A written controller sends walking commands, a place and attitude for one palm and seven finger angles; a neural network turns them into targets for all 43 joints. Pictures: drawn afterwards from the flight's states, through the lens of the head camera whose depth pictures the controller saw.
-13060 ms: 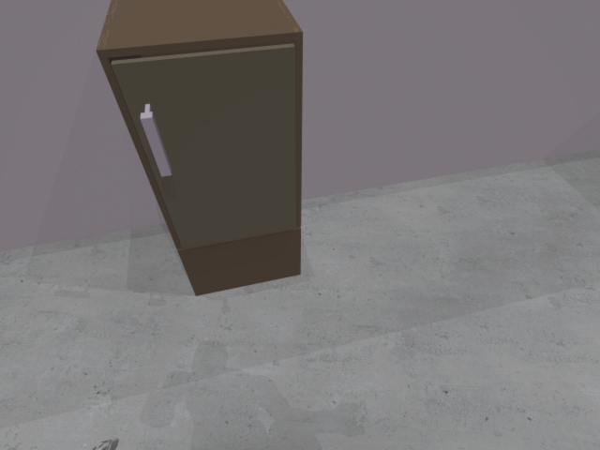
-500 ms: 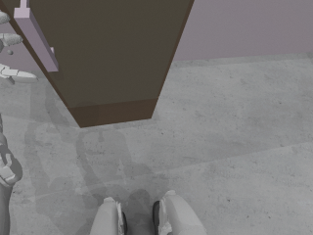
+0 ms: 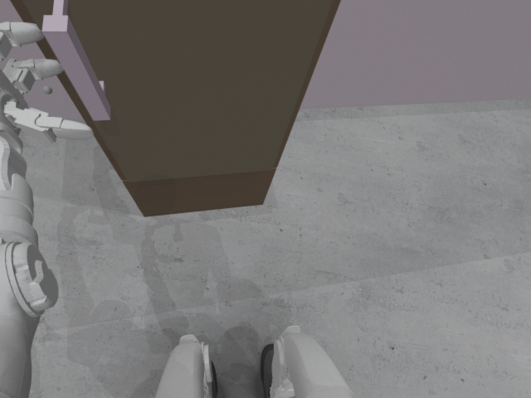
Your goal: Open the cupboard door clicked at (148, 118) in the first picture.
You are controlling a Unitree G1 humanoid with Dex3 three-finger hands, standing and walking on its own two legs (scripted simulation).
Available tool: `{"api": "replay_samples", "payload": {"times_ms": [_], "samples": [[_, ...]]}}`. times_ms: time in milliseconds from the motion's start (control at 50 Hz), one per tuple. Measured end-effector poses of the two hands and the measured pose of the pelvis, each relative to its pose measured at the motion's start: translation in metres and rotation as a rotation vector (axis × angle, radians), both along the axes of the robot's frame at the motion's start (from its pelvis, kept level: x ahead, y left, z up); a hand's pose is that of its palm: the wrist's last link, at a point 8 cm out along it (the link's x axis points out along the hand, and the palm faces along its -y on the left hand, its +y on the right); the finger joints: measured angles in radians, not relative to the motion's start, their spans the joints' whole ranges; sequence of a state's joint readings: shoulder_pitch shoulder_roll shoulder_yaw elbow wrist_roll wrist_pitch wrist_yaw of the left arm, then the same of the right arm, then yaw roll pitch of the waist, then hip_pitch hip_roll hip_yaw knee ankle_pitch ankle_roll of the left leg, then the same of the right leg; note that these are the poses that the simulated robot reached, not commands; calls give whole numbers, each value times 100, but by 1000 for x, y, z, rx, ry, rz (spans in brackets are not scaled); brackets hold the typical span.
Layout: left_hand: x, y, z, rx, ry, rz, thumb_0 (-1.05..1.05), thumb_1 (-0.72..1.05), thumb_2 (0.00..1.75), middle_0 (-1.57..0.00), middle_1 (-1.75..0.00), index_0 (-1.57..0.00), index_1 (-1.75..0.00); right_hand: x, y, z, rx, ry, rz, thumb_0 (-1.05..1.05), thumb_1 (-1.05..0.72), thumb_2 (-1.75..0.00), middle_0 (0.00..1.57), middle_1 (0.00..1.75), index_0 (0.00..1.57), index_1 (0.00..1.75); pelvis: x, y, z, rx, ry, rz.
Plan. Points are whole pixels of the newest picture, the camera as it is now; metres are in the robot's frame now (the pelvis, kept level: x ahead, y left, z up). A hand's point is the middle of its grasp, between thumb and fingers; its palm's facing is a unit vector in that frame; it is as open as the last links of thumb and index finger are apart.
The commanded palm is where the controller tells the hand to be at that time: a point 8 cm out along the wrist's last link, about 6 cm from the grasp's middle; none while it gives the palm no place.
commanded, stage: slide the fingers in behind the handle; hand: left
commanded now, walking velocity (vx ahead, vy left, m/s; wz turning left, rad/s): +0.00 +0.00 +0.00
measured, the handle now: (83, 63) +0.56 +0.22 +0.07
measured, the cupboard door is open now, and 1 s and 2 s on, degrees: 0 0 0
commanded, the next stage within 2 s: move the hooked fingers beside the handle in 1.06 s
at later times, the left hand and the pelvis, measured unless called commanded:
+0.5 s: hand (53, 91) +0.52 +0.25 +0.06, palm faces +0.16 -0.99 -0.01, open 14.4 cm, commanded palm +0.51 +0.23 +0.06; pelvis +0.00 +0.00 +0.00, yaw +2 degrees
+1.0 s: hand (59, 95) +0.51 +0.24 +0.06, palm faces +0.18 -0.98 -0.02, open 15.0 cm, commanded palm +0.51 +0.20 +0.06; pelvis +0.00 +0.00 +0.00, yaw +5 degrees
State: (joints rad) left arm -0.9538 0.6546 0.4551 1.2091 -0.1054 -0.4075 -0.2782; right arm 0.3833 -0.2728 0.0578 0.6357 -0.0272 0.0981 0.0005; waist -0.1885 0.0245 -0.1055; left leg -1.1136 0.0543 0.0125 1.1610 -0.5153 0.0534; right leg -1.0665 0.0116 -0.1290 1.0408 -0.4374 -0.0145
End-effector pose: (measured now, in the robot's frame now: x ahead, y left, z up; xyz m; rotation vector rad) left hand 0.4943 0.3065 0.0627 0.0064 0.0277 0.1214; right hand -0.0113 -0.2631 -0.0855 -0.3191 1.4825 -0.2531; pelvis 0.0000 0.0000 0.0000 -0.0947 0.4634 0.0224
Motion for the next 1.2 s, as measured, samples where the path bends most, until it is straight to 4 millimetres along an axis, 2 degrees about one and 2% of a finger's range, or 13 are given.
{"api": "replay_samples", "payload": {"times_ms": [680,1200], "samples": [[-7,-11,-1,0,-9,47,-1,-50,30,-16,-120,-16,-119,25,2,-5,34,10,77,0,-91,-90,20,30,20,30,5,0,1,-8,-2,54],[-12,-20,0,18,-8,76,-1,-50,30,-10,-115,-7,-116,29,3,-11,53,23,127,0,-91,-90,20,30,20,30,2,-3,-3,-13,-3,111]]}}
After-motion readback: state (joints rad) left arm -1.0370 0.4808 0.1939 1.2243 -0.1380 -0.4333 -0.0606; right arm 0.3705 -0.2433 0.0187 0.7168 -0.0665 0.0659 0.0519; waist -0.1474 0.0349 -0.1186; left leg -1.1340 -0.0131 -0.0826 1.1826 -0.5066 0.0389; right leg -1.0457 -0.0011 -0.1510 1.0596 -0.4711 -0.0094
